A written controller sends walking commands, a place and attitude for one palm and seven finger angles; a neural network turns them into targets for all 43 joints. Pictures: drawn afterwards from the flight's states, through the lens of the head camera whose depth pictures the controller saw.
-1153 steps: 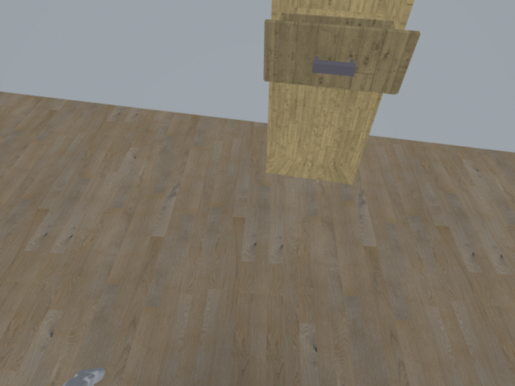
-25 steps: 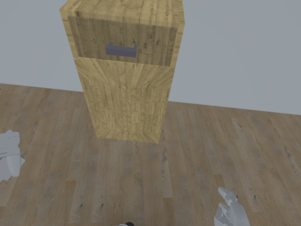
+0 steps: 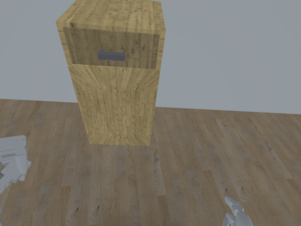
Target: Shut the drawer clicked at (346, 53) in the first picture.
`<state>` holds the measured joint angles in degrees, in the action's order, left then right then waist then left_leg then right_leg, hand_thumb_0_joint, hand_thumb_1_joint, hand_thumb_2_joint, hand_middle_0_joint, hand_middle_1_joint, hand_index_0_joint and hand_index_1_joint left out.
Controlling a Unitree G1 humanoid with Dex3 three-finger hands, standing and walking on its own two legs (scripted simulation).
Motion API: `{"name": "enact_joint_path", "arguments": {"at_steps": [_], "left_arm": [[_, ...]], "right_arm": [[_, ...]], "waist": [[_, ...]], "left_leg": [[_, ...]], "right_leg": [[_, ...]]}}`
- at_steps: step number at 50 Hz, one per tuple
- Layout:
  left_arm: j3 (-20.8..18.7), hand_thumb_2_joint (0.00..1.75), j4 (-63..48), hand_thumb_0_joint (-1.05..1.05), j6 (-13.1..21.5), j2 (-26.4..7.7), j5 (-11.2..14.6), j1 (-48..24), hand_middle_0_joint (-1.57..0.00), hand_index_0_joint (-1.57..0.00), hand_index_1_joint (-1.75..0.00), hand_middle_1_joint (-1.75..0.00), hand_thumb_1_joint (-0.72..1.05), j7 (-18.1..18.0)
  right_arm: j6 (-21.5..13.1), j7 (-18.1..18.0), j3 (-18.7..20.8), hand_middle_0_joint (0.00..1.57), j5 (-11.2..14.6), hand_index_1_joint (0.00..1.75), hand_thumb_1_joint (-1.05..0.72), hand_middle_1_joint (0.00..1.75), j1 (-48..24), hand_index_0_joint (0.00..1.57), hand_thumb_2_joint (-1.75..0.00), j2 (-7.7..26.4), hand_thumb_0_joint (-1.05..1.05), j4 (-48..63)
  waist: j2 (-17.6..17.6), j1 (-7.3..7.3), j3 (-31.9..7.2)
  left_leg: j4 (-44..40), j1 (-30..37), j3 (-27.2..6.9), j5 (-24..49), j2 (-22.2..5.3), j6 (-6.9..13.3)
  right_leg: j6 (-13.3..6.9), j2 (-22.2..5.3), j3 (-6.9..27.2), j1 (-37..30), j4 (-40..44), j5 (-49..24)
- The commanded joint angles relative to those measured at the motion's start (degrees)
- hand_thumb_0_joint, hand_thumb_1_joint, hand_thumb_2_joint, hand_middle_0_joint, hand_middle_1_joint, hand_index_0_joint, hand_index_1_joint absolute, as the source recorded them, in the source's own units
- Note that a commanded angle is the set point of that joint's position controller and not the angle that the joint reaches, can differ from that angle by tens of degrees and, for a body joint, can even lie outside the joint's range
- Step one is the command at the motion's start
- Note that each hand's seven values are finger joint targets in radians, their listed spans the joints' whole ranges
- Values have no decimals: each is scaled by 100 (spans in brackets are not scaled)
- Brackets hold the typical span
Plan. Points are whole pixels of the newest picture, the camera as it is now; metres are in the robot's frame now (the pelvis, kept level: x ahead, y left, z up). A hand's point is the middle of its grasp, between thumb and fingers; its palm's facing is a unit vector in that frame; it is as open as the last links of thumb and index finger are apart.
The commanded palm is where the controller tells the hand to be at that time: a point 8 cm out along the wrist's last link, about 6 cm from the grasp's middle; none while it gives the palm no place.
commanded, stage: stop stepping back and stand still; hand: left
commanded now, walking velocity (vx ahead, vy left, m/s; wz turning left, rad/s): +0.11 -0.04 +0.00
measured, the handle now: (112, 53) +0.83 +0.22 +0.04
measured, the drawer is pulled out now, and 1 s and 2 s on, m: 0.00 0.00 0.00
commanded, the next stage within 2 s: let the arm hang, fingers relaxed in 0.48 s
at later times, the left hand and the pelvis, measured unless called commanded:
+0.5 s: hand (12, 182) +0.15 +0.25 +0.17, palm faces +0.35 -0.82 -0.45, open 3.3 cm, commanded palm +0.10 +0.29 +0.18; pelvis -0.03 +0.01 +0.00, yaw +0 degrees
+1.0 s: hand out of the picture -0.07 +0.23 -0.18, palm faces +0.08 -0.97 -0.22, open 3.8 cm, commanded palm none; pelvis -0.05 +0.03 +0.00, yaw +4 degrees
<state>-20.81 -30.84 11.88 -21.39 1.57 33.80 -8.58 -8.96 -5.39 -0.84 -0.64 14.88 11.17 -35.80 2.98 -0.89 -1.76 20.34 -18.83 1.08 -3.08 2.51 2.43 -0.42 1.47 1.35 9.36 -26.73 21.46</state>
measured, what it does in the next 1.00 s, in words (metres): steps on the spot: right foot, then left foot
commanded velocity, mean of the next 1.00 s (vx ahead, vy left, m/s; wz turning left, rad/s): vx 0.04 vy -0.02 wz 0.00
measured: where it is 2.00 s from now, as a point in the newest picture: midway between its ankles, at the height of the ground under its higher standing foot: outside the picture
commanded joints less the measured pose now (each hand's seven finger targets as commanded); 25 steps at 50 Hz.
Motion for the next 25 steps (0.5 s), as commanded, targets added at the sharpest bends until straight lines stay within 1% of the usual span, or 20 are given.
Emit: {"name": "enact_joint_path", "arguments": {"at_steps": [1, 2, 3, 5, 8, 10, 11, 12, 13, 14, 15, 16, 17, 19, 20, 21, 22, 23, 24, 25], "left_arm": [[-686, 90, -1511, 0, 345, -1061, 25, 498, -140, -140, -160, -160, 90, -44], [-794, 90, -1350, 0, 321, -1129, 61, 668, -140, -140, -160, -160, 90, -48], [-778, 90, -1283, 0, 317, -1080, 119, 636, -140, -140, -160, -160, 90, -43], [-723, 90, -1186, 0, 262, -963, 167, 277, -140, -140, -160, -160, 90, -47], [-506, 90, -960, 0, 184, -855, 123, -487, -140, -140, -160, -160, 90, -75], [-334, 90, -925, 0, 190, -773, 75, -885, -140, -140, -160, -160, 90, -72], [-279, 90, -1092, 0, 208, -762, 51, -1047, -140, -140, -160, -160, 90, -61], [-230, 90, -1247, 0, 194, -734, 34, -1166, -140, -140, -160, -160, 90, -27], [-295, 90, -1430, 0, 201, -755, -16, -1235, -140, -140, -160, -160, 90, -51], [-429, 90, -1470, 0, 205, -902, -58, -1192, -140, -140, -160, -160, 90, -75], [-468, 90, -1327, 0, 178, -942, -50, -985, -140, -140, -160, -160, 90, -66], [-435, 90, -1315, 0, 151, -894, -50, -724, -140, -140, -160, -160, 90, -55], [-505, 90, -1381, 0, 145, -950, -38, -464, -140, -140, -160, -160, 90, -50], [-486, 90, -1379, 0, 112, -895, -36, 35, -140, -140, -160, -160, 90, -37], [-519, 90, -1403, 0, 113, -931, -51, 184, -140, -140, -160, -160, 90, -14], [-619, 90, -1423, 0, 114, -1071, -69, 219, -140, -140, -160, -160, 90, 3], [-779, 90, -1505, 0, 124, -1087, 31, 234, -140, -140, -160, -160, 90, 5], [-804, 90, -1921, 0, 183, -1213, 67, -332, -140, -140, -160, -160, 90, 4], [-839, 90, -1502, 0, 203, -1094, 77, -290, -140, -140, -160, -160, 90, -27], [-773, 90, -1274, 0, 208, -966, 86, -247, -140, -140, -160, -160, 90, -51]], "right_arm": [[-285, 37, 242, 20, -60, 30, -90, 30, -826, 20, -90, 767, 0, 1017], [-241, 51, 271, 20, -71, 30, -90, 30, -779, 20, -90, 775, 0, 959], [-180, 41, 290, 20, -61, 30, -90, 30, -783, 20, -90, 737, 0, 930], [-58, 7, 301, 20, -61, 30, -90, 30, -765, 20, -90, 705, 0, 817], [-11, -47, 276, 20, 9, 30, -90, 30, -735, 20, -90, 734, 0, 711], [-27, -85, 254, 20, 38, 30, -90, 30, -773, 20, -90, 785, 0, 685], [-43, -104, 228, 20, 26, 30, -90, 30, -819, 20, -90, 809, 0, 705], [-71, -114, 199, 20, -7, 30, -90, 30, -938, 20, -90, 843, 0, 771], [-135, -95, 149, 20, -6, 30, -90, 30, -954, 20, -90, 829, 0, 827], [-176, -69, 123, 20, -34, 30, -90, 30, -932, 20, -90, 747, 0, 846], [-179, -33, 138, 20, -64, 30, -90, 30, -892, 20, -90, 670, 0, 843], [-179, 29, 155, 20, -59, 30, -90, 30, -873, 20, -90, 639, 0, 861], [-191, 64, 164, 20, -60, 30, -90, 30, -885, 20, -90, 637, 0, 921], [-97, 116, 174, 20, -76, 30, -90, 30, -949, 20, -90, 656, 0, 1003], [-22, 118, 199, 20, -79, 30, -90, 30, -930, 20, -90, 641, 0, 1039], [86, 119, 250, 20, -66, 30, -90, 30, -867, 20, -90, 615, 0, 1044], [182, 139, 295, 20, -87, 30, -90, 30, -784, 20, -90, 622, 0, 977], [229, 170, 273, 20, -104, 30, -90, 30, -733, 20, -90, 611, 0, 872], [141, 157, 244, 20, -54, 30, -90, 30, -585, 20, -90, 550, 0, 809], [71, 134, 239, 20, -39, 30, -90, 30, -564, 20, -90, 545, 0, 783]], "waist": [[-999, 100, -473], [-460, 103, -489], [-77, 82, -383], [73, 6, -42], [230, -82, 248], [-223, -103, 438], [-758, -122, 530], [-1497, -111, 637], [-2181, -42, 578], [-2123, 62, 423], [-1571, 141, 314], [-1234, 193, 183], [-1223, 217, 23], [-1322, 207, 30], [-1032, 189, 16], [22, 150, 40], [672, 139, -43], [540, 54, -108], [398, -55, 37], [225, -67, 94]], "left_leg": [[-600, 488, -684, -2015, -666, -284], [-59, 721, -500, -1755, -513, -295], [638, 1058, -364, -1502, -402, -319], [1703, 1179, -279, -1236, -343, -295], [1868, 1045, -291, -1351, -420, -191], [1527, 1306, -429, -1720, -534, -115], [1053, 1346, -781, -2243, -718, -57], [-171, 931, -1555, -3305, -1048, -42], [-1578, 206, -2491, -4647, -1465, -126], [-2159, -325, -2806, -4963, -1695, -250], [-2197, -553, -2574, -4574, -1661, -368], [-2080, -584, -2119, -4091, -1578, -372], [-1921, -576, -1761, -3683, -1468, -316], [-1560, -900, -1057, -3294, -1173, -421], [-851, -947, -641, -3042, -852, -489], [999, -501, -20, -2369, -285, -411], [2763, -179, -12, -1750, -77, -389], [3567, -545, -111, -1433, -173, -372], [3562, -644, -250, -1472, -322, -323], [3018, -443, -279, -1622, -452, -273]], "right_leg": [[-159, -99, -26, 39, 940, 121], [-264, -288, 127, 438, 1238, 548], [-447, -592, 478, 1154, 1556, 1051], [-756, -1043, 948, 2104, 1727, 1390], [-743, -1115, 885, 2295, 1367, 1511], [-584, -888, 624, 2600, 871, 1684], [-459, -644, 427, 2727, 399, 1731], [-231, -185, 42, 2470, -359, 1569], [-58, 326, -340, 1691, -1505, 1197], [-64, 404, -279, 1039, -2407, 936], [-92, 358, -214, 644, -2588, 777], [-99, 323, -286, 340, -2325, 717], [-114, 270, -359, 34, -1803, 729], [-210, 276, -606, -677, -466, 732], [-301, 102, -312, -779, 309, 693], [-587, -644, 788, 165, 1299, 1115], [-1021, -1747, 2122, 1256, 2068, 1649], [-1212, -2008, 2131, 1302, 1933, 1534], [-1168, -1867, 1890, 1248, 1802, 1228], [-1007, -1702, 1465, 1300, 1614, 956]]}}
